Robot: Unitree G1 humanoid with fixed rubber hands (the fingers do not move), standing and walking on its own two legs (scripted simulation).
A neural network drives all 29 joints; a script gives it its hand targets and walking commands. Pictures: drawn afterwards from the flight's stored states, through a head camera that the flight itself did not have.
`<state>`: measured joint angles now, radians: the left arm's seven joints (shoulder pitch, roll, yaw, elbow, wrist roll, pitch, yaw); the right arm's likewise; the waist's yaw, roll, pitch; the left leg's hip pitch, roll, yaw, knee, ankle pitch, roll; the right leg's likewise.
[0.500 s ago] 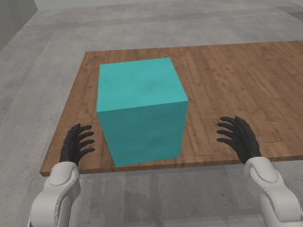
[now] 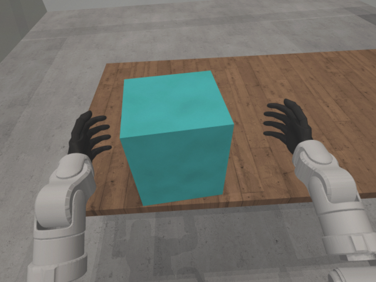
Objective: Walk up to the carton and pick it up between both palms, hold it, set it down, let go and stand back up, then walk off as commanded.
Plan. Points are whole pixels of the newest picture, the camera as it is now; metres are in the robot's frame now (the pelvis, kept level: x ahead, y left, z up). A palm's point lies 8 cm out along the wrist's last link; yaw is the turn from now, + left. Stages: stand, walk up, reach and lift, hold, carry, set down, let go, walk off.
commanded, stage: reach and lift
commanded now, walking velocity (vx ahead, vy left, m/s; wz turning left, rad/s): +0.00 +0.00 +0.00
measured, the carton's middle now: (176, 140) +0.44 +0.08 +0.06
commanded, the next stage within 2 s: none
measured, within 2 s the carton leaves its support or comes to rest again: neither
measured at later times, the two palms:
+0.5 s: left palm (84, 122) +0.36 +0.24 +0.19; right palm (277, 99) +0.44 -0.14 +0.19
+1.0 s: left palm (80, 96) +0.41 +0.26 +0.22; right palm (263, 78) +0.48 -0.11 +0.22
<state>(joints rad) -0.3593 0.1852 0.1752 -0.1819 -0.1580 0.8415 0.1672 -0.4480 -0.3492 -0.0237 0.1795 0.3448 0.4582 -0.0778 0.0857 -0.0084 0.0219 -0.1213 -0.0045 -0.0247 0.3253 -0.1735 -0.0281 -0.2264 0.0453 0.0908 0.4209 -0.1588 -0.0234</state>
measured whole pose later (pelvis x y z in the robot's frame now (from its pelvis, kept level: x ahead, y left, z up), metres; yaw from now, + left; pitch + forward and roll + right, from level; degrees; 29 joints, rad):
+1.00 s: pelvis +0.02 +0.01 +0.00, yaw +0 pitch +0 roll +1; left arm -0.98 0.25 0.18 0.62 -0.19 0.65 0.21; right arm -1.10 -0.37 0.03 0.94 0.36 0.42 -0.04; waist 0.15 -0.01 0.01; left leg -0.13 0.00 -0.02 0.33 -0.20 -0.03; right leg -0.23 0.05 0.09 0.41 -0.17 -0.02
